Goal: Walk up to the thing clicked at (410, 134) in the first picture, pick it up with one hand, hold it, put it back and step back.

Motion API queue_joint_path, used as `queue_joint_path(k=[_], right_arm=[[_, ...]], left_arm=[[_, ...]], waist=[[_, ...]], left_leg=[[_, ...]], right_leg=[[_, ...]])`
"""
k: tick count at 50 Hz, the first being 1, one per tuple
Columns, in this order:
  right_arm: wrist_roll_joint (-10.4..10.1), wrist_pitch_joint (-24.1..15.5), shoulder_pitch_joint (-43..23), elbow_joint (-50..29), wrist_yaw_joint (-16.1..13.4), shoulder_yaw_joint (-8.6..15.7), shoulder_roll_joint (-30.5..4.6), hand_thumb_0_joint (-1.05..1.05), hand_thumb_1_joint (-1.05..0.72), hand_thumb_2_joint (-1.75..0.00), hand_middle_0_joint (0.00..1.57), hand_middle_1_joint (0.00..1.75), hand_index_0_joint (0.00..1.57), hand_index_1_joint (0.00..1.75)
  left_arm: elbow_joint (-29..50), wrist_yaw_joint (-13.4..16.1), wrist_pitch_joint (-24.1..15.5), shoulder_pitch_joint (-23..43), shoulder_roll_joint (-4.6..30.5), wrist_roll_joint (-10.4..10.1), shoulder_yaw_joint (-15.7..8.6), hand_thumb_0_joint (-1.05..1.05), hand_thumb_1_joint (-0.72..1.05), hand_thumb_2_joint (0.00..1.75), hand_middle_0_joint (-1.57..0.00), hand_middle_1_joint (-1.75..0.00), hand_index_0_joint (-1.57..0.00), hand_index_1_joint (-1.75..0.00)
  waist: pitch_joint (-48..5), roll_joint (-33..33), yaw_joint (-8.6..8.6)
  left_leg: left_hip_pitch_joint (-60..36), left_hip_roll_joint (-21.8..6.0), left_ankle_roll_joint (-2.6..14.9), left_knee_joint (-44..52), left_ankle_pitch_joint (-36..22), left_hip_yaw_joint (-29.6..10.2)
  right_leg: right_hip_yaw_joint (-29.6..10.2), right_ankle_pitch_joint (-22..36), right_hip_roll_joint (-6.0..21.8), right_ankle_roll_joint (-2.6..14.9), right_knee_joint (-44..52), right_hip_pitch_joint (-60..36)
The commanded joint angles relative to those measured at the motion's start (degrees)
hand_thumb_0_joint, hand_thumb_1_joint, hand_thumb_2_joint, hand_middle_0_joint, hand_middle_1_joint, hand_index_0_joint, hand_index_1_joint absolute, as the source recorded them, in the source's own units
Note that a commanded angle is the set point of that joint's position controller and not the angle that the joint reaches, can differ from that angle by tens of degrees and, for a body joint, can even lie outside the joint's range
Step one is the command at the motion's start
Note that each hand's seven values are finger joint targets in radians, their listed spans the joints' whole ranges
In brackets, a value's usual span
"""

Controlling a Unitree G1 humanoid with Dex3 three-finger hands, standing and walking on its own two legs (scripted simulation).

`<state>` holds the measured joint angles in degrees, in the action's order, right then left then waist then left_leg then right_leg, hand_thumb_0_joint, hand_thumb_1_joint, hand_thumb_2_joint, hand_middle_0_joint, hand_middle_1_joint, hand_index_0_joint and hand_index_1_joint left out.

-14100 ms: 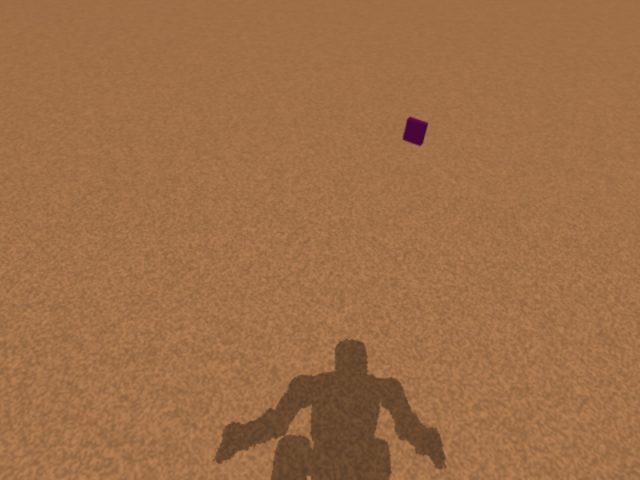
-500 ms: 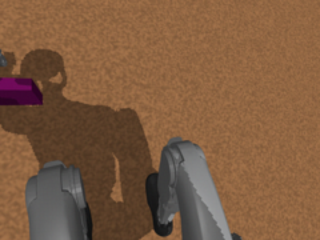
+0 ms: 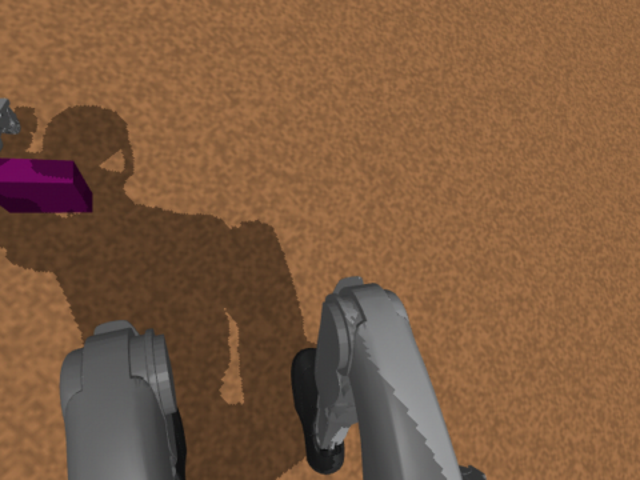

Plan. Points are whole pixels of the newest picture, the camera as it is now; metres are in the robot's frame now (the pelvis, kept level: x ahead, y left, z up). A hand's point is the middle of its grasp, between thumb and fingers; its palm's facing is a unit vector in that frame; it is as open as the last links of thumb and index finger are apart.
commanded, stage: rise first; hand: left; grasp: from above
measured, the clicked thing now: (39, 188) +0.53 +0.28 -0.28
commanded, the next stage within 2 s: approach in 0.14 s
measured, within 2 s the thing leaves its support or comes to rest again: neither
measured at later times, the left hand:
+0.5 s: hand out of the picture +0.50 +0.28 -0.14, palm faces -0.45 +0.00 -0.89, open 13.9 cm
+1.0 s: hand out of the picture +0.50 +0.29 -0.17, palm faces -0.49 -0.02 -0.87, open 13.8 cm
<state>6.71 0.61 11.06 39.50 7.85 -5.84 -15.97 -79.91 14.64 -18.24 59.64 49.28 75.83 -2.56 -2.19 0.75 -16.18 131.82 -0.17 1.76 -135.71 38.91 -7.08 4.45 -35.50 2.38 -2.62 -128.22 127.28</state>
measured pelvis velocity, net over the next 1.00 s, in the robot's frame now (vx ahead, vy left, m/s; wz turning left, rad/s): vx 0.00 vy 0.00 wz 0.00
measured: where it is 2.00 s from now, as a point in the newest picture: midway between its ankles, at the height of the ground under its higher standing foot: (248, 458)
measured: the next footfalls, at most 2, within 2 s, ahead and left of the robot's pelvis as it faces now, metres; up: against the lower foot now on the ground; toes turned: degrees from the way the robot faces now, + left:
none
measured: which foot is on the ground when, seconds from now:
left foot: down 0.00-1.00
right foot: down 0.00-1.00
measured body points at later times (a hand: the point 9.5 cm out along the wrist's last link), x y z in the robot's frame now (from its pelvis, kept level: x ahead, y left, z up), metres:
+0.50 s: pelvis +0.00 +0.00 +0.00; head +0.24 +0.09 +0.37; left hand +0.52 +0.28 -0.09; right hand +0.03 -0.27 -0.09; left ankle +0.08 +0.11 -0.31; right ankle +0.12 -0.14 -0.31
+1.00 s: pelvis +0.00 +0.00 -0.01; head +0.25 +0.08 +0.35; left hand +0.52 +0.29 -0.12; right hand +0.01 -0.27 -0.10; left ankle +0.08 +0.11 -0.31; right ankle +0.12 -0.14 -0.31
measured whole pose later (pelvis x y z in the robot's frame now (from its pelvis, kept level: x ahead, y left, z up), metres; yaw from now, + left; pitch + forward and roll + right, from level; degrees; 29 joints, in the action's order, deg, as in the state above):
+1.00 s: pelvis +0.00 +0.00 -0.01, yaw +0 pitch +34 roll -10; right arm 7.1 0.0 12.9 38.9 7.4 -7.8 -15.7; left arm -80.2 12.6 -15.9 62.1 49.5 73.7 -1.4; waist 0.4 1.1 -17.7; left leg 133.5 -0.2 1.2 -137.1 38.1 -7.3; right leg 4.4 -34.5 2.0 -2.4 -129.7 129.4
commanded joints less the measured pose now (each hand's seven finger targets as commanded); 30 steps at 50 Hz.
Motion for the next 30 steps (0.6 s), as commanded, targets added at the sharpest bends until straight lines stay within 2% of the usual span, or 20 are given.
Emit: queue_joint_path(k=[1,2,5,8,11,12,13,15,17,20,21,22,23,24,26,28,30], right_arm=[[0.32,-0.19,12.84,-0.06,-0.93,4.92,-15.42,0.00,-0.91,-0.90,0.20,0.30,0.20,0.30],[0.43,-0.18,12.81,-0.03,-0.91,4.81,-15.32,0.00,-0.91,-0.91,0.20,0.30,0.20,0.30],[0.27,-0.19,12.43,-0.40,-0.86,4.65,-15.49,0.00,-0.91,-0.90,0.20,0.30,0.20,0.30],[0.33,-0.23,12.66,-0.46,-0.85,4.77,-15.28,0.00,-0.91,-0.90,0.20,0.30,0.20,0.30],[0.22,-0.18,13.10,-0.77,-0.79,4.75,-15.48,0.00,-0.91,-0.90,0.20,0.30,0.20,0.30],[0.24,-0.18,13.03,-0.70,-0.79,4.88,-15.29,0.00,-0.92,-0.91,0.20,0.30,0.20,0.30],[0.20,-0.20,13.24,-0.64,-0.74,4.81,-15.14,0.00,-0.92,-0.90,0.20,0.30,0.20,0.30],[0.05,-0.28,13.26,-0.48,-0.84,4.96,-15.29,0.00,-0.92,-0.90,0.20,0.30,0.20,0.30],[-0.07,-0.18,13.36,-0.33,-0.99,5.13,-15.16,0.00,-0.92,-0.90,0.20,0.30,0.20,0.30],[0.16,-0.25,14.05,0.36,-1.00,4.91,-14.63,0.00,-0.92,-0.90,0.20,0.30,0.20,0.30],[0.05,-0.42,14.19,0.77,-1.19,4.89,-15.05,0.00,-0.92,-0.90,0.20,0.30,0.20,0.30],[0.12,-0.55,14.39,0.77,-1.29,4.72,-14.85,0.00,-0.92,-0.90,0.20,0.30,0.20,0.30],[0.23,-0.59,14.70,0.97,-1.37,4.48,-15.04,0.00,-0.92,-0.90,0.20,0.30,0.20,0.30],[0.23,-0.56,14.49,0.91,-1.45,4.54,-15.27,0.00,-0.92,-0.90,0.20,0.30,0.20,0.30],[0.30,-0.47,14.17,0.42,-1.32,4.12,-15.07,0.00,-0.92,-0.90,0.20,0.30,0.20,0.30],[0.28,-0.37,14.36,0.14,-1.52,3.70,-15.50,0.00,-0.91,-0.90,0.20,0.30,0.20,0.30],[0.31,-0.35,13.81,-0.47,-1.43,3.22,-15.13,0.00,-0.91,-0.90,0.20,0.30,0.20,0.30]], left_arm=[[8.02,2.70,0.21,20.61,13.42,-1.27,-1.97,0.00,-0.50,0.98,-0.12,-0.95,-0.12,-0.95],[7.71,2.65,0.28,21.06,12.79,-0.96,-1.41,0.00,-0.50,0.98,-0.12,-0.95,-0.12,-0.96],[6.40,2.87,0.72,19.21,14.11,-0.95,-2.24,0.00,-0.52,0.99,-0.11,-0.96,-0.10,-0.97],[7.03,2.50,0.87,20.52,13.15,-0.93,-1.61,0.00,-0.53,1.00,-0.10,-0.96,-0.09,-0.97],[9.17,2.51,0.91,19.83,15.90,-1.19,-3.20,0.00,-0.53,1.01,-0.10,-0.98,-0.09,-0.98],[8.96,2.50,0.98,19.73,15.23,-1.39,-2.99,0.00,-0.59,1.07,-0.12,-0.92,-0.08,-0.97],[9.22,2.20,1.12,19.33,14.45,-1.48,-2.65,0.00,-0.52,0.99,-0.09,-1.00,-0.10,-1.02],[10.07,1.74,1.15,20.87,13.06,-2.04,-1.84,0.00,-0.52,1.00,-0.08,-1.04,-0.09,-1.04],[11.89,1.70,0.92,22.68,12.63,-2.06,-1.24,0.00,-0.53,0.99,-0.07,-1.05,-0.08,-1.04],[10.08,1.33,0.99,25.08,6.68,-2.58,2.41,0.00,-0.53,1.00,-0.08,-1.07,-0.09,-1.05],[8.54,1.64,1.19,26.21,7.05,-2.74,2.24,0.00,-0.53,1.01,-0.07,-1.06,-0.08,-1.05],[9.14,1.83,1.31,27.08,6.47,-2.77,2.91,0.00,-0.53,1.01,-0.07,-1.06,-0.08,-1.05],[8.76,2.00,1.55,28.23,6.75,-1.97,3.09,0.00,-0.54,1.03,-0.08,-1.05,-0.08,-1.05],[8.16,2.32,1.85,28.79,7.27,-1.52,3.01,0.00,-0.53,1.02,-0.08,-1.06,-0.09,-1.05],[5.55,2.90,2.80,28.43,6.13,-0.96,3.68,0.00,-0.54,1.03,-0.08,-1.05,-0.08,-1.05],[3.53,3.94,3.86,28.83,9.15,0.05,2.12,0.00,-0.52,1.07,-0.09,-1.07,-0.09,-1.07],[1.21,4.40,5.10,26.74,9.57,0.42,1.77,0.00,-0.53,1.09,-0.10,-1.07,-0.09,-1.07]], waist=[[-36.94,-21.52,-1.46],[-36.93,-21.48,-1.62],[-36.71,-22.52,-0.66],[-36.27,-21.44,-1.60],[-39.85,-21.81,-0.33],[-39.40,-21.09,-0.74],[-38.90,-21.37,-0.87],[-38.15,-21.06,-1.77],[-40.02,-22.22,-1.55],[-37.06,-20.47,-4.16],[-35.17,-19.73,-4.42],[-35.45,-20.57,-4.51],[-36.09,-21.05,-5.00],[-36.56,-22.21,-4.16],[-35.68,-23.69,-4.49],[-37.60,-23.02,-4.11],[-37.54,-22.50,-3.72]], left_leg=[[-32.35,0.77,-0.85,16.04,-9.99,2.65],[-32.38,0.74,-0.85,16.11,-9.49,2.58],[-32.54,0.92,-1.05,16.73,-9.70,2.48],[-32.10,0.82,-0.77,16.43,-8.40,2.60],[-31.86,0.95,-0.64,15.89,-10.59,3.34],[-31.55,0.93,-0.45,15.52,-10.19,3.56],[-31.89,0.93,-0.59,15.87,-10.58,3.61],[-31.72,0.79,-0.57,15.92,-9.88,3.08],[-32.23,0.73,-0.55,16.22,-9.34,3.28],[-30.70,0.58,-0.44,16.40,-7.16,3.27],[-29.99,0.63,-0.40,16.62,-5.98,2.78],[-31.21,0.50,-0.52,16.86,-6.22,2.68],[-31.70,0.54,-0.59,16.33,-7.28,2.75],[-32.55,0.57,-0.87,17.12,-7.72,2.45],[-33.27,0.52,-1.14,17.69,-8.49,2.37],[-32.82,0.77,-0.98,17.02,-10.23,2.52],[-31.73,0.83,-0.69,16.32,-11.04,3.26]], right_leg=[[4.28,9.37,-2.66,4.59,10.79,-16.23],[4.32,9.02,-2.82,4.73,10.77,-15.78],[4.42,8.92,-2.61,4.72,10.37,-15.54],[4.35,8.26,-2.72,4.70,10.97,-15.53],[4.05,9.92,-2.79,4.59,10.76,-18.74],[3.98,9.72,-2.86,4.51,11.23,-18.73],[3.96,9.91,-2.76,4.51,11.35,-18.96],[4.15,9.59,-2.77,4.59,11.48,-17.65],[4.07,9.23,-2.93,4.71,11.64,-17.92],[4.48,7.81,-3.28,4.68,12.66,-17.34],[4.54,7.05,-3.06,4.65,12.71,-15.46],[4.64,7.28,-3.15,4.79,12.87,-15.70],[4.66,8.28,-3.04,4.71,12.61,-15.80],[4.66,8.46,-2.95,4.93,12.08,-15.02],[4.97,9.01,-3.12,5.14,11.60,-14.60],[4.87,10.48,-2.92,4.95,11.35,-15.52],[4.63,11.14,-3.16,5.03,11.23,-16.99]])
